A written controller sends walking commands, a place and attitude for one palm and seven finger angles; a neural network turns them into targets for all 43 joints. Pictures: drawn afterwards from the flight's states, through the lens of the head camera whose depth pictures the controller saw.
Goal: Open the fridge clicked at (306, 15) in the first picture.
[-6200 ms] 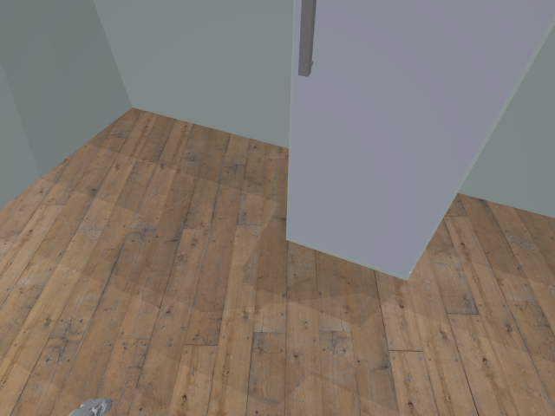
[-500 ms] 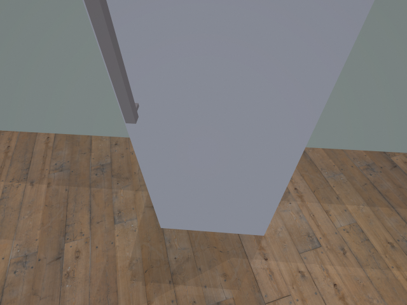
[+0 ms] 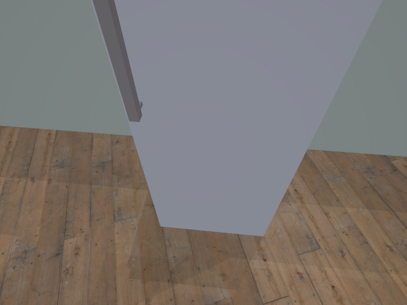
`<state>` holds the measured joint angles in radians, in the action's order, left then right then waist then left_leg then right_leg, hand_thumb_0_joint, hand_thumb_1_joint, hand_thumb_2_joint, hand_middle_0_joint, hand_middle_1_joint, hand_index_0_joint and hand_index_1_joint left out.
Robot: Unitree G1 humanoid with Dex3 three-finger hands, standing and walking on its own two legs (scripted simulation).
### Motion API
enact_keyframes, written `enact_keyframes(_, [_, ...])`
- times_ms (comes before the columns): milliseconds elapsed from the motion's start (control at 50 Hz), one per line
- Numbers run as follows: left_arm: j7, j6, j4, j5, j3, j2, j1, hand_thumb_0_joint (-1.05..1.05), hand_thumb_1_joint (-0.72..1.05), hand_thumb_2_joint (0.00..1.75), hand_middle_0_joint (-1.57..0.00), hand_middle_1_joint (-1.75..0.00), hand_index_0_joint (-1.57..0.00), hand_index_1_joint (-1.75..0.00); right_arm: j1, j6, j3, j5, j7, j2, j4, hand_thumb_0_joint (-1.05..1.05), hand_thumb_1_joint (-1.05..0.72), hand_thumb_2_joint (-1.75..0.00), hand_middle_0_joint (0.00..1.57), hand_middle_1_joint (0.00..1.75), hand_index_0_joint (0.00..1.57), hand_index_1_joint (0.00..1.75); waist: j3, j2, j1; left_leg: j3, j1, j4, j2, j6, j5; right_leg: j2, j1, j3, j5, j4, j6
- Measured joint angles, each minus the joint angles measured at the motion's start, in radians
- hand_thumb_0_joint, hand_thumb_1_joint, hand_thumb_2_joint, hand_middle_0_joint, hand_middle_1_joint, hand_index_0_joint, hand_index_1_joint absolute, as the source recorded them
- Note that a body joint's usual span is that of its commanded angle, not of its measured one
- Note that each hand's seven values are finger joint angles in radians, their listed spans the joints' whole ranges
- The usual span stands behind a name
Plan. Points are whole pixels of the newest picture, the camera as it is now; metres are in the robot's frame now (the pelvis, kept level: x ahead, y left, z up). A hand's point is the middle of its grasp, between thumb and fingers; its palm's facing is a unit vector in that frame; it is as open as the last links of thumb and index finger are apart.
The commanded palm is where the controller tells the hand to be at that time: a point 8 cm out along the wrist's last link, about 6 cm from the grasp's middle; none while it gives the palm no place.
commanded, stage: look again from close up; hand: left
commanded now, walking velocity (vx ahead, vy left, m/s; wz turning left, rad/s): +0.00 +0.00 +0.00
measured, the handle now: (121, 46) +0.52 +0.20 +0.24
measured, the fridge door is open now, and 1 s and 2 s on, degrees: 0 0 0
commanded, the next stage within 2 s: raise the hand to about handle height in 0.16 s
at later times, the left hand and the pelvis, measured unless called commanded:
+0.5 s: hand (94, 259) +0.19 +0.21 +0.01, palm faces +0.14 -0.99 -0.06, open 7.7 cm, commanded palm +0.11 +0.27 -0.03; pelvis -0.02 +0.01 -0.03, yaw +1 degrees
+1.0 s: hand (63, 256) +0.18 +0.25 +0.05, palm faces -0.01 -1.00 -0.07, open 10.5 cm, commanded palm +0.15 +0.30 +0.06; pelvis -0.03 +0.02 -0.04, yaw +2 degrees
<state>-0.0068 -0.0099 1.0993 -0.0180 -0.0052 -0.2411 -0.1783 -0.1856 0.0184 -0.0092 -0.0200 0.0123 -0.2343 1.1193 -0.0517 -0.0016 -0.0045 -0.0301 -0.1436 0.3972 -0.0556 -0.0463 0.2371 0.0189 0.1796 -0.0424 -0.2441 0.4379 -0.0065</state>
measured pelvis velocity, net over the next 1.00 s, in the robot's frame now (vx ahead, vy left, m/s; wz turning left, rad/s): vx -0.03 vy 0.02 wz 0.03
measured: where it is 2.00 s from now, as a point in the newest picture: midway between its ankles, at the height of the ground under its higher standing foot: outside the picture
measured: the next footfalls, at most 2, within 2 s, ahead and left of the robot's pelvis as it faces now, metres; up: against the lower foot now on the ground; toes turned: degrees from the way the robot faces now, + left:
none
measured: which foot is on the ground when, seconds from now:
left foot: down 0.00-1.00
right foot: down 0.00-1.00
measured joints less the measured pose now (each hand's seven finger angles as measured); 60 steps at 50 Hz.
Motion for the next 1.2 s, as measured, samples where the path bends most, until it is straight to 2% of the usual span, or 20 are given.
enact_keyframes(280, [-0.011,-0.005,0.005,0.000,0.000,0.011,-0.009,0.00,0.90,0.90,-0.20,-0.30,-0.20,-0.29,-0.006,-0.001,0.001,0.004,-0.001,0.007,0.000,0.01,-0.91,-0.90,0.20,0.30,0.20,0.30,0.003,-0.004,0.000,0.002,-0.015,0.019,-0.001,0.005,0.005,-0.001,0.001,-0.004,0.006,-0.009,0.006])
enact_keyframes(300, [-0.009,0.046,-0.144,0.039,-0.035,0.022,-0.058,0.01,0.90,0.90,-0.20,-0.30,-0.21,-0.30,-0.024,0.009,0.004,0.017,0.005,0.005,-0.045,0.01,-0.91,-0.90,0.20,0.30,0.20,0.30,-0.004,-0.008,0.000,0.002,-0.023,0.037,-0.003,0.006,0.014,-0.001,0.004,-0.004,0.005,0.000,0.007])
enact_keyframes(320, [-0.010,0.062,-0.339,0.069,-0.075,0.033,-0.114,0.01,0.90,0.90,-0.20,-0.30,-0.21,-0.30,-0.053,0.046,0.003,0.027,0.023,0.007,-0.099,0.01,-0.91,-0.90,0.20,0.30,0.20,0.30,-0.014,-0.004,-0.009,-0.001,-0.019,0.043,0.001,0.008,0.019,0.003,0.008,0.000,-0.002,0.018,0.007])
enact_keyframes(360, [-0.028,-0.010,-0.653,0.123,-0.104,0.046,-0.198,0.02,0.89,0.90,-0.21,-0.31,-0.21,-0.30,-0.100,0.134,0.011,0.038,0.050,0.011,-0.189,0.01,-0.91,-0.90,0.20,0.30,0.20,0.30,-0.003,-0.003,-0.011,0.004,-0.034,0.066,0.011,0.012,0.028,0.015,0.026,-0.004,-0.023,0.057,0.008])
enact_keyframes(420, [0.011,-0.169,-0.879,0.188,-0.150,0.063,-0.203,0.02,0.86,0.88,-0.21,-0.32,-0.21,-0.32,-0.100,0.219,0.034,0.039,0.051,0.013,-0.291,0.02,-0.91,-0.90,0.20,0.30,0.20,0.30,0.045,-0.015,0.014,0.024,-0.122,0.154,0.021,0.014,0.056,0.028,0.099,-0.020,-0.056,0.132,0.013])
enact_keyframes(460, [0.093,-0.309,-0.917,0.229,-0.182,0.062,-0.187,0.01,0.84,0.87,-0.21,-0.34,-0.21,-0.34,-0.069,0.246,0.046,0.035,0.035,0.015,-0.351,0.02,-0.91,-0.90,0.20,0.30,0.20,0.30,0.087,-0.014,0.023,0.019,-0.209,0.235,0.020,0.014,0.086,0.030,0.192,-0.011,-0.083,0.216,0.013])
enact_keyframes(500, [0.207,-0.440,-0.915,0.262,-0.203,0.051,-0.179,0.01,0.80,0.86,-0.21,-0.36,-0.21,-0.36,-0.031,0.261,0.053,0.034,0.015,0.015,-0.413,0.02,-0.91,-0.90,0.20,0.30,0.20,0.30,0.117,-0.006,0.026,0.011,-0.304,0.330,0.016,0.013,0.123,0.029,0.292,0.001,-0.117,0.313,0.011])
enact_keyframes(540, [0.338,-0.519,-0.898,0.286,-0.214,0.032,-0.179,0.00,0.76,0.84,-0.21,-0.39,-0.21,-0.39,0.000,0.269,0.057,0.038,0.000,0.004,-0.479,0.02,-0.91,-0.90,0.20,0.30,0.20,0.30,0.126,-0.002,0.022,0.008,-0.384,0.423,0.012,0.014,0.159,0.028,0.373,0.009,-0.150,0.402,0.014])
enact_keyframes(560, [0.395,-0.527,-0.895,0.299,-0.219,0.022,-0.185,0.00,0.74,0.83,-0.21,-0.40,-0.21,-0.40,0.010,0.269,0.057,0.043,-0.002,-0.004,-0.511,0.02,-0.91,-0.90,0.20,0.30,0.20,0.30,0.129,0.001,0.016,0.007,-0.415,0.462,0.011,0.016,0.176,0.028,0.405,0.012,-0.164,0.440,0.014])
enact_keyframes(580, [0.437,-0.517,-0.896,0.315,-0.223,0.015,-0.196,0.00,0.72,0.82,-0.21,-0.42,-0.22,-0.41,0.017,0.267,0.057,0.047,0.001,-0.011,-0.541,0.02,-0.91,-0.90,0.20,0.30,0.20,0.30,0.131,0.005,0.010,0.006,-0.440,0.493,0.011,0.015,0.190,0.029,0.430,0.015,-0.177,0.471,0.015])
enact_keyframes(620, [0.478,-0.470,-0.913,0.347,-0.236,0.010,-0.226,0.00,0.67,0.80,-0.22,-0.44,-0.22,-0.44,0.019,0.263,0.058,0.054,0.013,-0.026,-0.587,0.02,-0.91,-0.90,0.20,0.30,0.20,0.30,0.135,0.011,-0.005,0.011,-0.474,0.540,0.011,0.014,0.211,0.030,0.460,0.013,-0.196,0.513,0.016])
enact_keyframes(680, [0.450,-0.407,-0.983,0.365,-0.255,0.019,-0.267,0.01,0.60,0.78,-0.23,-0.49,-0.23,-0.48,0.007,0.261,0.056,0.057,0.032,-0.040,-0.619,0.02,-0.91,-0.90,0.20,0.30,0.20,0.30,0.130,0.010,-0.029,0.031,-0.493,0.583,0.008,0.018,0.232,0.028,0.462,-0.005,-0.211,0.534,0.016])
enact_keyframes(760, [0.398,-0.375,-1.103,0.336,-0.252,0.009,-0.264,0.01,0.51,0.74,-0.23,-0.55,-0.23,-0.54,-0.013,0.263,0.033,0.054,0.053,-0.036,-0.605,0.02,-0.91,-0.90,0.20,0.30,0.20,0.30,0.116,0.003,-0.046,0.065,-0.493,0.603,0.007,0.021,0.239,0.025,0.432,-0.039,-0.210,0.519,0.016])
enact_keyframes(820, [0.399,-0.337,-1.152,0.323,-0.242,-0.015,-0.222,0.01,0.44,0.71,-0.23,-0.59,-0.24,-0.59,-0.020,0.261,0.005,0.057,0.060,-0.015,-0.578,0.02,-0.91,-0.90,0.20,0.30,0.20,0.30,0.109,-0.007,-0.041,0.079,-0.479,0.591,0.005,0.022,0.232,0.022,0.404,-0.053,-0.197,0.489,0.018])
enact_keyframes(880, [0.411,-0.265,-1.159,0.323,-0.244,-0.047,-0.180,0.01,0.37,0.68,-0.24,-0.63,-0.24,-0.63,-0.031,0.253,-0.023,0.061,0.062,0.012,-0.561,0.02,-0.91,-0.90,0.20,0.30,0.20,0.30,0.106,-0.018,-0.024,0.076,-0.450,0.557,0.004,0.025,0.217,0.019,0.373,-0.052,-0.176,0.447,0.020])
enact_keyframes(940, [0.410,-0.193,-1.160,0.339,-0.265,-0.074,-0.165,0.01,0.30,0.65,-0.25,-0.68,-0.25,-0.68,-0.053,0.249,-0.043,0.062,0.061,0.032,-0.556,0.02,-0.91,-0.90,0.20,0.30,0.20,0.30,0.109,-0.028,-0.007,0.061,-0.410,0.509,0.003,0.029,0.199,0.017,0.340,-0.039,-0.153,0.400,0.024])
enact_keyframes(1000, [0.397,-0.155,-1.168,0.360,-0.295,-0.086,-0.168,0.01,0.23,0.62,-0.25,-0.72,-0.25,-0.72,-0.081,0.255,-0.053,0.063,0.058,0.035,-0.554,0.02,-0.90,-0.90,0.20,0.30,0.21,0.30,0.114,-0.035,0.002,0.047,-0.373,0.464,0.004,0.033,0.183,0.018,0.307,-0.028,-0.135,0.357,0.028])
enact_keyframes(1100, [0.393,-0.134,-1.175,0.376,-0.326,-0.092,-0.147,0.01,0.12,0.57,-0.26,-0.80,-0.26,-0.80,-0.112,0.275,-0.053,0.066,0.060,0.007,-0.540,0.02,-0.90,-0.90,0.20,0.30,0.21,0.30,0.109,-0.043,-0.006,0.040,-0.321,0.412,0.011,0.038,0.164,0.022,0.257,-0.023,-0.115,0.305,0.033])
enact_keyframes(1200, [0.415,-0.095,-1.159,0.376,-0.337,-0.104,-0.096,0.00,0.00,0.52,-0.27,-0.87,-0.27,-0.87,-0.108,0.291,-0.047,0.073,0.075,-0.026,-0.520,0.02,-0.90,-0.90,0.20,0.30,0.20,0.30,0.096,-0.044,-0.020,0.040,-0.270,0.367,0.017,0.041,0.147,0.027,0.205,-0.026,-0.100,0.262,0.036])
